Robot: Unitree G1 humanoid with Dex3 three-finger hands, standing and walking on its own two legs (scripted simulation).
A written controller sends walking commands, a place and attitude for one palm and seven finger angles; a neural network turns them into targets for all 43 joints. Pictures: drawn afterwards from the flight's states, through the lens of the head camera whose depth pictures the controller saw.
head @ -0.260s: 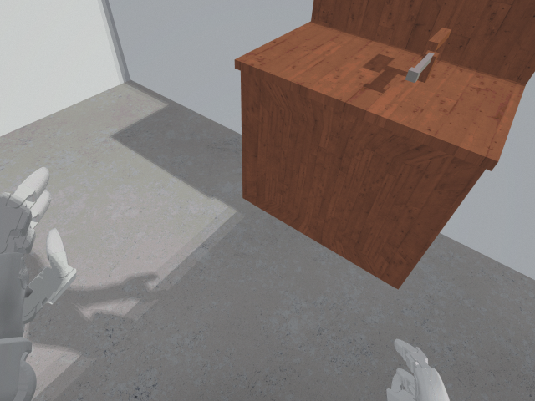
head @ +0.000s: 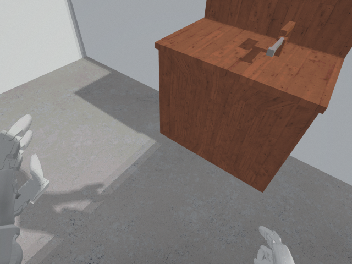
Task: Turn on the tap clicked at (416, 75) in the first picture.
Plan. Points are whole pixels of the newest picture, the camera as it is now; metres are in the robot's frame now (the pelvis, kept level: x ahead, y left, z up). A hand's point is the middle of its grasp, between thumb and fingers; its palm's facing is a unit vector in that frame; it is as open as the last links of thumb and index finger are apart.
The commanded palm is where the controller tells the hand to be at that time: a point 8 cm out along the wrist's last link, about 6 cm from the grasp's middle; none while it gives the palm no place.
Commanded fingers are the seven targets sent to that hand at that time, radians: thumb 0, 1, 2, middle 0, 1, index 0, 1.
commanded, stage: look at it before walking up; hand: left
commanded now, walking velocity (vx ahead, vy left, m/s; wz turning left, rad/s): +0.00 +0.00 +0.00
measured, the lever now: (271, 51) +0.93 -0.34 +0.08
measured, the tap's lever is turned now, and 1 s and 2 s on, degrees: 0 0 0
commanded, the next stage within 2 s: walk to a spot facing it in 0.14 s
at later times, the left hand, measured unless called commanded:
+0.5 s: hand (31, 184) +0.20 +0.26 +0.16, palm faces +0.46 -0.82 -0.35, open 7.4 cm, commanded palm +0.14 +0.30 +0.18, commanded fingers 0.00 0.90 0.90 -0.20 -0.30 -0.20 -0.30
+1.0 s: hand (64, 134) +0.31 +0.25 +0.16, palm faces +0.50 -0.72 -0.49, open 7.4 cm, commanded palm +0.24 +0.28 +0.18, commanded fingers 0.00 0.90 0.90 -0.20 -0.30 -0.20 -0.30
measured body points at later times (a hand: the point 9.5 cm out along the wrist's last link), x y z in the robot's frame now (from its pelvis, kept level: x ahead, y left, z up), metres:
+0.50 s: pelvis +0.00 +0.01 -0.01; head +0.00 +0.03 +0.44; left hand +0.17 +0.30 +0.18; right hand +0.16 -0.23 -0.10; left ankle +0.02 +0.12 -0.73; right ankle +0.02 -0.12 -0.74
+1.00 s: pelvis +0.13 -0.02 -0.01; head +0.14 -0.03 +0.44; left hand +0.28 +0.28 +0.19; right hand +0.31 -0.20 -0.12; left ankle +0.04 +0.11 -0.74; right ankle +0.21 -0.09 -0.74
